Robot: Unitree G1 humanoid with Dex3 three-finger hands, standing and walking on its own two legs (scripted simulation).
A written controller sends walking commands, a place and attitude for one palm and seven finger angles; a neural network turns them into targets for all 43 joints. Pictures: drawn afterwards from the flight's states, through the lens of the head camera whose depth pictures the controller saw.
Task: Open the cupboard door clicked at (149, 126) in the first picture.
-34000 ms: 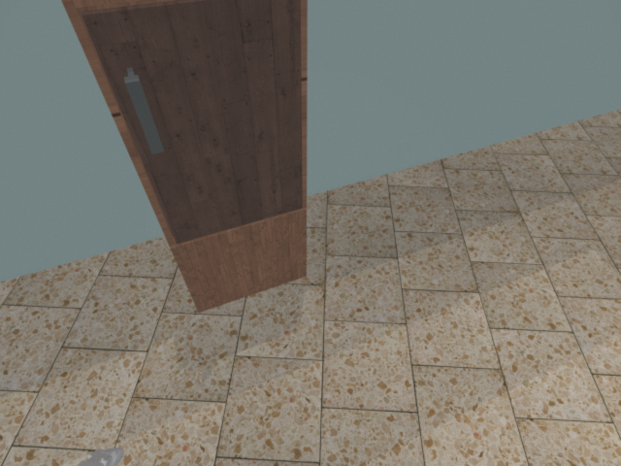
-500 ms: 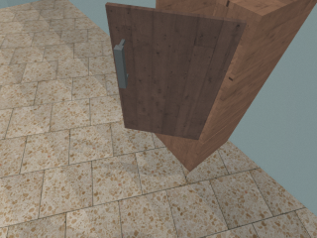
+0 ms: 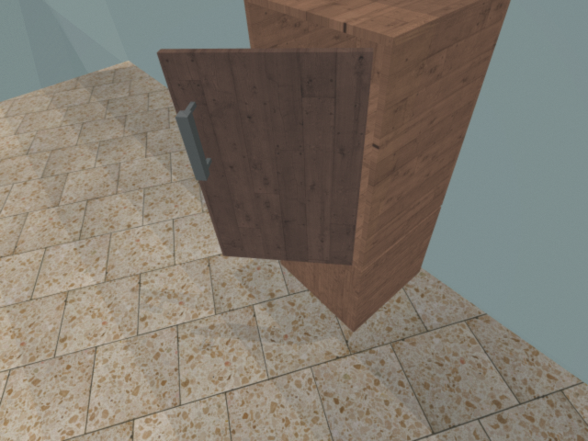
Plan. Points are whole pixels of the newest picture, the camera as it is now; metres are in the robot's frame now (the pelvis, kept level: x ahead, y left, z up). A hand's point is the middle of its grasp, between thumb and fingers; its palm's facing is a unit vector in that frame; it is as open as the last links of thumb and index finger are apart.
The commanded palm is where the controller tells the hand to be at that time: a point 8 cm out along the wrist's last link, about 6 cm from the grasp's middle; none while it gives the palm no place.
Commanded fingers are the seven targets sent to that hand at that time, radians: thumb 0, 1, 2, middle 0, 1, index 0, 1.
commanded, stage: come to a stop and stand still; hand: left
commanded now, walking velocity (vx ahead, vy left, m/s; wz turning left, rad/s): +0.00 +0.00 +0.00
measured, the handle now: (197, 141) +0.66 +0.23 +0.07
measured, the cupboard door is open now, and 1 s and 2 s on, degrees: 42 42 42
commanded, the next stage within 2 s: look again from close up in 0.24 s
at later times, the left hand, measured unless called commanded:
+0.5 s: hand out of the picture +0.00 +0.15 -0.17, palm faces +0.03 -0.98 -0.19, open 7.4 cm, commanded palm none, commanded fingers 0.00 0.90 0.90 -0.20 -0.30 -0.20 -0.30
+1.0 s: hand out of the picture +0.04 +0.17 -0.17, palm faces +0.04 -0.97 -0.22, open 7.4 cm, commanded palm none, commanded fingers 0.00 0.90 0.90 -0.20 -0.30 -0.20 -0.30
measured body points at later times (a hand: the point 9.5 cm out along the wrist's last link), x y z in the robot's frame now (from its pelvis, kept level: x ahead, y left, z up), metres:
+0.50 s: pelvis +0.02 -0.01 +0.00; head +0.03 -0.02 +0.45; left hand +0.00 +0.20 -0.15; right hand +0.00 -0.21 -0.17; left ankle +0.01 +0.14 -0.74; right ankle +0.01 -0.09 -0.74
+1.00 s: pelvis +0.04 -0.01 +0.00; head +0.06 -0.02 +0.45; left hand +0.04 +0.22 -0.15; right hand +0.04 -0.23 -0.16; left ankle +0.01 +0.14 -0.74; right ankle +0.01 -0.09 -0.74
